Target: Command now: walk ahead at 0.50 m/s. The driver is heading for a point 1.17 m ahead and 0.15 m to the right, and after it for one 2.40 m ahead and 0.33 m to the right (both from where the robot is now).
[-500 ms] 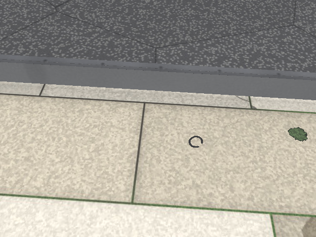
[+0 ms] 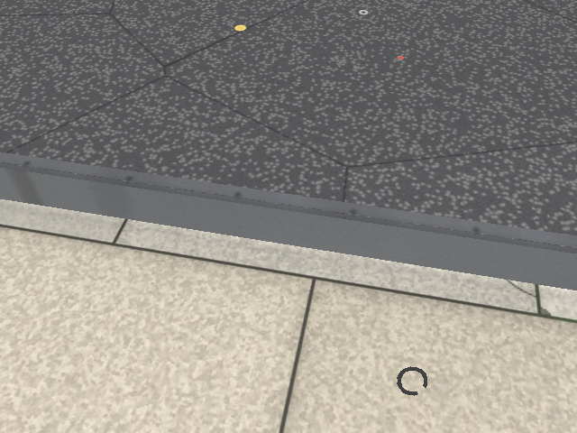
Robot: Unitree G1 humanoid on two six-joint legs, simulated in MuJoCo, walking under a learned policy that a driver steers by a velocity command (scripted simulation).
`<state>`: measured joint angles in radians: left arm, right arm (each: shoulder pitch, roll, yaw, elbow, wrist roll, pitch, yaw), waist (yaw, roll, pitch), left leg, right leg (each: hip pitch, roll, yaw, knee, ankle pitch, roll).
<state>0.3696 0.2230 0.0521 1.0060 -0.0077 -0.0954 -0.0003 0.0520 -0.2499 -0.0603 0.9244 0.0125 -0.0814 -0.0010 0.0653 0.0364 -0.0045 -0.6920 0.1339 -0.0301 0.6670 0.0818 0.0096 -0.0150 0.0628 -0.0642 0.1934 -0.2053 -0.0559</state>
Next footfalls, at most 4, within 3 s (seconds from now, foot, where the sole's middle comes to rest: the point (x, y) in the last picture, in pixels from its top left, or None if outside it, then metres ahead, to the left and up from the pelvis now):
0.16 left None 0.28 0.15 -0.78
0.72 right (362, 400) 0.59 -0.09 -0.78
1.20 left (307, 299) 0.87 0.05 -0.78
1.80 right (507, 210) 1.08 -0.48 -0.62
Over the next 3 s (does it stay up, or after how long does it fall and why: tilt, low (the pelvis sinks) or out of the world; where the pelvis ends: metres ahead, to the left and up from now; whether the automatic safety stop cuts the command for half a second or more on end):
stays up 1.61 -0.42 0.14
